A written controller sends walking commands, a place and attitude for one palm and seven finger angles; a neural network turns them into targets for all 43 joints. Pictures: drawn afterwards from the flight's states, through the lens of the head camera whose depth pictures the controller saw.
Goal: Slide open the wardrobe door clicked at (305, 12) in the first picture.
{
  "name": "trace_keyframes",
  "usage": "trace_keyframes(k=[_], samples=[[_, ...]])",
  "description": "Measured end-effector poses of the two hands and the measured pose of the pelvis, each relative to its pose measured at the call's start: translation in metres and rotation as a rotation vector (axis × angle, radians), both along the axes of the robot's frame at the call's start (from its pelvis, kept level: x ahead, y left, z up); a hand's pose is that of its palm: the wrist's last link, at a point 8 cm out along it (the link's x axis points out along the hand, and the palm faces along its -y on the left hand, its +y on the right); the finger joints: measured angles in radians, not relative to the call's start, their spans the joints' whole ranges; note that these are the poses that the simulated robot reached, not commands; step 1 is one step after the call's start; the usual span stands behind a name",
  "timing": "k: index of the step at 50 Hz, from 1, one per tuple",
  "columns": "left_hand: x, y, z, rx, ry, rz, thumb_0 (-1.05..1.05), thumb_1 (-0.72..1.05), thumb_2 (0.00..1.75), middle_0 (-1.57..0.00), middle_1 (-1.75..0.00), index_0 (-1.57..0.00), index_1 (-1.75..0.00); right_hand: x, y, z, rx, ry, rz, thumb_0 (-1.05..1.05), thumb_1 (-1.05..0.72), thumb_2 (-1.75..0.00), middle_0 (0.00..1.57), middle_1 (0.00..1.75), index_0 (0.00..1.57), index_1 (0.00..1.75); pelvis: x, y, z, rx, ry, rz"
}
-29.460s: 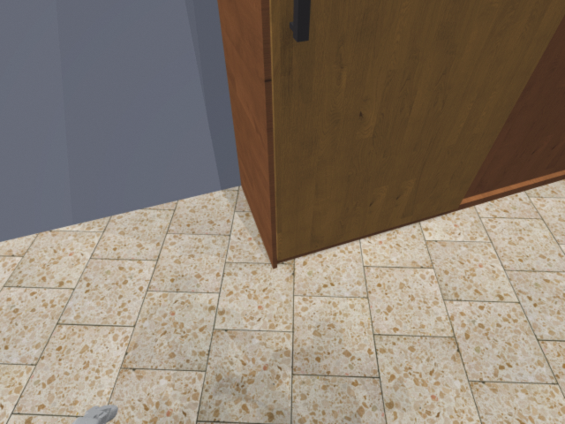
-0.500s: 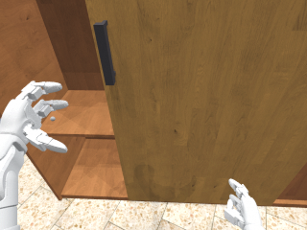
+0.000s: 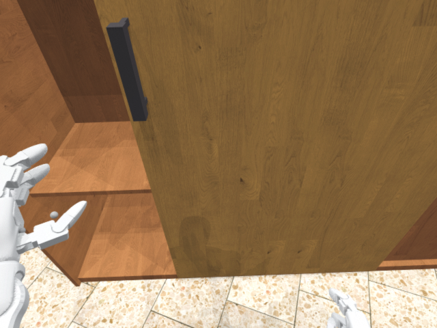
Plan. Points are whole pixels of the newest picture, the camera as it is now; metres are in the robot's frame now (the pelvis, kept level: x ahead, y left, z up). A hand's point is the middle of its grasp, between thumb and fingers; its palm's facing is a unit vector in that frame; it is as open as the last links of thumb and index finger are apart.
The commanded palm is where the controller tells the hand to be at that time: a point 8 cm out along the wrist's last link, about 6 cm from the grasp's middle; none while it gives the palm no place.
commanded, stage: draw the hand back to the body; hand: left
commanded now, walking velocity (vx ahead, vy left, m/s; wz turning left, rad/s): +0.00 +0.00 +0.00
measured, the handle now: (132, 71) +0.49 +0.21 +0.27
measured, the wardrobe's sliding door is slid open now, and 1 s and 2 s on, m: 0.46 0.46 0.46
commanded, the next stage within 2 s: step back with the hand held close in 0.54 s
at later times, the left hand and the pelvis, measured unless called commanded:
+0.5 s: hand (47, 234) +0.19 +0.26 +0.16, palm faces +0.49 -0.80 -0.35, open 7.5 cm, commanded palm +0.14 +0.30 +0.17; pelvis +0.01 +0.00 +0.00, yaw +1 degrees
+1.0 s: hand (42, 242) +0.18 +0.27 +0.16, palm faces +0.37 -0.80 -0.47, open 7.4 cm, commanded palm +0.12 +0.31 +0.17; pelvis -0.02 +0.01 +0.00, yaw +0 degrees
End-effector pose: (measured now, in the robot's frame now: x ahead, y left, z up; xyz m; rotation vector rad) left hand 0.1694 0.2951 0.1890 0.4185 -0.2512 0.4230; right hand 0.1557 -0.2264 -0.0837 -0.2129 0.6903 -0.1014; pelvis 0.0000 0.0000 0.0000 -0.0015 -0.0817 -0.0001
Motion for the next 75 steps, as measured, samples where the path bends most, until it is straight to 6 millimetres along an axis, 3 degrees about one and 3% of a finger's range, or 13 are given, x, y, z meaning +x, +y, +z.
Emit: trace_keyframes(k=[14, 26, 36, 43, 48, 59, 69, 75], samples=[[-0.027, 0.006, -0.020, -0.027, 0.098, 0.082, 0.01, 0.76, 0.83, -0.21, -0.37, -0.22, -0.38, 0.039, 0.008, 0.016, -0.021, -0.069, 0.055, 0.02, -0.90, -0.89, 0.20, 0.30, 0.20, 0.30, 0.009, 0.000, 0.000, -0.004, 0.006, 0.017], [-0.022, 0.003, -0.016, -0.034, 0.081, 0.089, 0.02, 0.88, 0.89, -0.20, -0.31, -0.21, -0.31, 0.043, 0.018, 0.013, 0.010, -0.065, 0.078, 0.02, -0.90, -0.89, 0.20, 0.30, 0.20, 0.30, 0.009, -0.004, 0.000, -0.001, 0.000, 0.019], [-0.019, 0.001, -0.012, 0.000, 0.079, 0.075, 0.02, 0.89, 0.89, -0.21, -0.30, -0.21, -0.30, 0.029, 0.003, 0.006, -0.003, -0.015, 0.047, 0.02, -0.90, -0.89, 0.20, 0.30, 0.20, 0.30, 0.008, -0.007, 0.000, -0.009, 0.012, 0.021], [-0.015, 0.003, -0.010, 0.072, 0.087, 0.026, 0.02, 0.89, 0.89, -0.21, -0.30, -0.21, -0.30, 0.015, -0.008, 0.007, -0.028, 0.026, -0.018, 0.02, -0.90, -0.89, 0.20, 0.30, 0.20, 0.30, -0.002, 0.000, -0.002, -0.018, 0.069, 0.011], [-0.022, 0.005, -0.012, 0.099, 0.114, -0.025, 0.02, 0.89, 0.89, -0.21, -0.30, -0.21, -0.30, 0.000, -0.009, 0.010, -0.041, 0.028, -0.065, 0.02, -0.90, -0.89, 0.20, 0.30, 0.20, 0.30, -0.013, 0.007, -0.003, -0.017, 0.080, -0.001], [-0.069, 0.028, -0.010, 0.126, 0.030, 0.005, 0.02, 0.89, 0.89, -0.21, -0.30, -0.22, -0.30, -0.042, 0.010, 0.015, -0.061, 0.005, -0.043, 0.01, -0.90, -0.89, 0.20, 0.30, 0.20, 0.30, -0.053, 0.019, -0.008, -0.033, 0.070, 0.022], [-0.133, 0.036, -0.014, 0.143, -0.017, 0.092, 0.02, 0.89, 0.89, -0.21, -0.30, -0.22, -0.30, -0.071, 0.024, 0.000, -0.061, 0.028, 0.058, 0.02, -0.90, -0.89, 0.20, 0.30, 0.20, 0.30, -0.086, 0.017, -0.015, -0.047, 0.068, 0.087], [-0.144, 0.045, -0.019, 0.094, -0.087, 0.079, 0.02, 0.89, 0.89, -0.21, -0.30, -0.22, -0.30, -0.089, 0.031, 0.000, -0.100, 0.031, 0.059, 0.02, -0.90, -0.89, 0.20, 0.30, 0.21, 0.30, -0.105, 0.028, -0.018, -0.065, 0.052, 0.087]])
